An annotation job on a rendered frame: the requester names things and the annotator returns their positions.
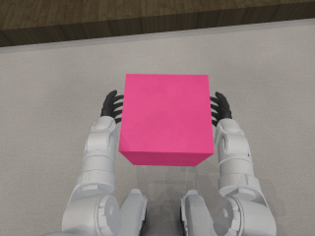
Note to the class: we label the right robot hand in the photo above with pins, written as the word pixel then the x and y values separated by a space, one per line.
pixel 222 108

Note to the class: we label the right robot upper arm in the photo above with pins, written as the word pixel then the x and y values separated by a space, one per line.
pixel 239 217

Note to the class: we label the right robot forearm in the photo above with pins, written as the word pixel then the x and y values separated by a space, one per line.
pixel 237 178

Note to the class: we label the right robot thigh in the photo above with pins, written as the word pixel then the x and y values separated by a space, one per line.
pixel 195 213

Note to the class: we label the left robot forearm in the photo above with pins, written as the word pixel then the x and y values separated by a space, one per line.
pixel 97 171

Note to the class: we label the carton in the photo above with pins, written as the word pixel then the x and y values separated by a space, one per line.
pixel 166 120

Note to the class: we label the left robot thigh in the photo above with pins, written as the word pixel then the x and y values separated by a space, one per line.
pixel 132 212

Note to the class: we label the robot thigh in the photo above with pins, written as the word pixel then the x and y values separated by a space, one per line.
pixel 132 212
pixel 195 213

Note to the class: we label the left robot upper arm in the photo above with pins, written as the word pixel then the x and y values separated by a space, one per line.
pixel 96 215

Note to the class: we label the left robot hand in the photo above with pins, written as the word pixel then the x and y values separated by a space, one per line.
pixel 109 106

